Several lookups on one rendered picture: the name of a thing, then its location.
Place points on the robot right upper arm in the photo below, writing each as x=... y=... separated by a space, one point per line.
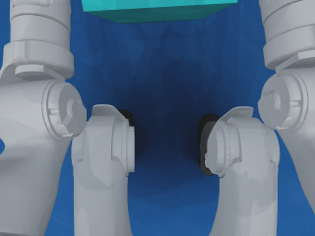
x=287 y=105

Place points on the robot left upper arm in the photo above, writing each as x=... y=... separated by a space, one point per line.
x=38 y=120

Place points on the robot right thigh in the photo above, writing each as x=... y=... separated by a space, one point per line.
x=248 y=195

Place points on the carton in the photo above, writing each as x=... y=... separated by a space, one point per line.
x=154 y=11

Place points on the right robot forearm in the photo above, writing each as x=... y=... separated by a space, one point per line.
x=289 y=27

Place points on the left robot forearm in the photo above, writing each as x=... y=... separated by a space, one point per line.
x=39 y=47

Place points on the robot right foot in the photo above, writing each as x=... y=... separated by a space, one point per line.
x=205 y=127

